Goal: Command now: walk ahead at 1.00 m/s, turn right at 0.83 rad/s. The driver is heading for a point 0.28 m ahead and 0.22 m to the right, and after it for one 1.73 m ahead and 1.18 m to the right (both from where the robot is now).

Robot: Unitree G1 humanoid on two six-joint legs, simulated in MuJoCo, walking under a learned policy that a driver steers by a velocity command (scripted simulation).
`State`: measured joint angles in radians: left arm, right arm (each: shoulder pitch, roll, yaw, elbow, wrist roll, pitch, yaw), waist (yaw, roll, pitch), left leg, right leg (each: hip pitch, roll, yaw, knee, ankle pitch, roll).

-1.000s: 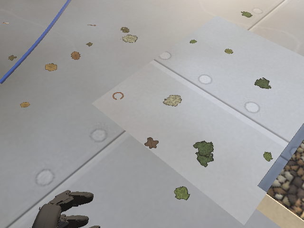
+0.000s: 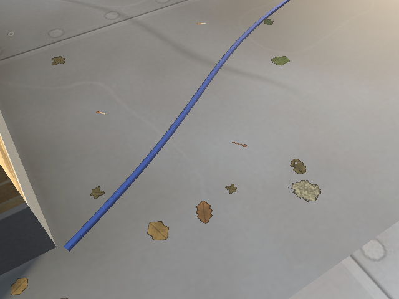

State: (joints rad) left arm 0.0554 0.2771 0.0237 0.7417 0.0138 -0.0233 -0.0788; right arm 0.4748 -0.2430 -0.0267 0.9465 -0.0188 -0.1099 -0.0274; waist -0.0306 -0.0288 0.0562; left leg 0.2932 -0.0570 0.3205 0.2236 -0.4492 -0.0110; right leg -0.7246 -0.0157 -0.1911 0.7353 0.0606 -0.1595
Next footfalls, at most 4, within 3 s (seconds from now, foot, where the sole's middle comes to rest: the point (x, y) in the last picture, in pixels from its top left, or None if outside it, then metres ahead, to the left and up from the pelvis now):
0.04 right None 0.25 -0.02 -0.74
0.44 left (202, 242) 0.64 0.00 -0.74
0.88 right None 0.43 -0.16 -0.74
1.32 left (215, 245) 0.64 -0.05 -0.74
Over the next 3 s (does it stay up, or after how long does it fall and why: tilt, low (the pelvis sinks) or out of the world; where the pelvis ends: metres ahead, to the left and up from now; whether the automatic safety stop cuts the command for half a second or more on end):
stays up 0.58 -0.03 0.03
